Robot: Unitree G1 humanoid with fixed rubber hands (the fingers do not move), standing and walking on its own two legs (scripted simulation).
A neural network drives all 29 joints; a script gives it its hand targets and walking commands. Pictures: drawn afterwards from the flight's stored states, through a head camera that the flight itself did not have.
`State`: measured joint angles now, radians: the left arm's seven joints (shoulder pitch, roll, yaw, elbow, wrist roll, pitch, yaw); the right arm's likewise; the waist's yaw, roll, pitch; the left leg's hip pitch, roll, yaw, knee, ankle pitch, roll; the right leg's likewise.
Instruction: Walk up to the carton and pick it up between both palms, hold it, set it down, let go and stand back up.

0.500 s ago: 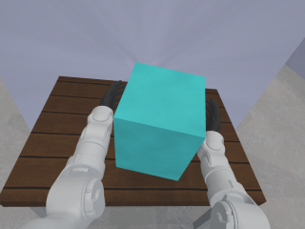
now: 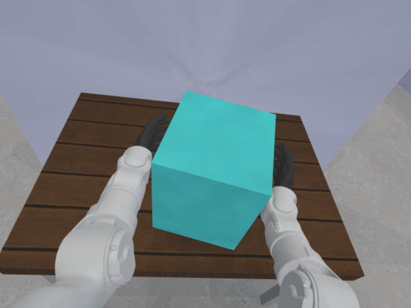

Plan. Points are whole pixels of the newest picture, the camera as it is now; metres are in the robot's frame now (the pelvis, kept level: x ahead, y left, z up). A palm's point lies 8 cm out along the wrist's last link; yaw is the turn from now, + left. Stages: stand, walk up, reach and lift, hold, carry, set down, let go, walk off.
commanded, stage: set down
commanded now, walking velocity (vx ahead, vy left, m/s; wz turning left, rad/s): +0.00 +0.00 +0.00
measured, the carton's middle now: (211, 173) +0.41 -0.04 +0.02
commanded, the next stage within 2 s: none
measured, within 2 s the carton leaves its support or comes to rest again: rests again in 0.90 s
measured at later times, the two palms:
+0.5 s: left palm (147, 148) +0.45 +0.10 +0.05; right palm (277, 187) +0.36 -0.18 +0.04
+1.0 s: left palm (149, 153) +0.46 +0.09 +0.02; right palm (273, 190) +0.37 -0.18 +0.02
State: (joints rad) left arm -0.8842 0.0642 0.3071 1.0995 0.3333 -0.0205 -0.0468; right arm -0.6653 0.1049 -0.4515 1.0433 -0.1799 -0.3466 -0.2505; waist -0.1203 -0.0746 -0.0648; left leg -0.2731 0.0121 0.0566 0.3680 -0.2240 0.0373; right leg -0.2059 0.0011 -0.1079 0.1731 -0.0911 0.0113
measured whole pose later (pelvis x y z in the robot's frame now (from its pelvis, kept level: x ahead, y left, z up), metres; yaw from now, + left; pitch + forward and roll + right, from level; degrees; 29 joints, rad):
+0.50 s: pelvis +0.00 +0.00 +0.00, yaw +0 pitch +14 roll -3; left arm -1.01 0.12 0.35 1.32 0.37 -0.13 -0.04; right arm -0.72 0.14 -0.61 1.09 -0.31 -0.40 -0.25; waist -0.14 -0.05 -0.12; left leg -0.43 0.01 0.06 0.39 -0.21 0.04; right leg -0.36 0.00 -0.11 0.19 -0.08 0.01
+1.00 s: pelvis +0.00 +0.00 -0.01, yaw +0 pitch +20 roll -3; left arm -1.05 0.15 0.36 1.44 0.37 -0.24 -0.03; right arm -0.76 0.15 -0.67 1.13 -0.36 -0.44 -0.25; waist -0.16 -0.03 -0.16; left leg -0.56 0.01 0.05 0.41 -0.21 0.04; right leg -0.49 0.00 -0.12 0.23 -0.08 0.01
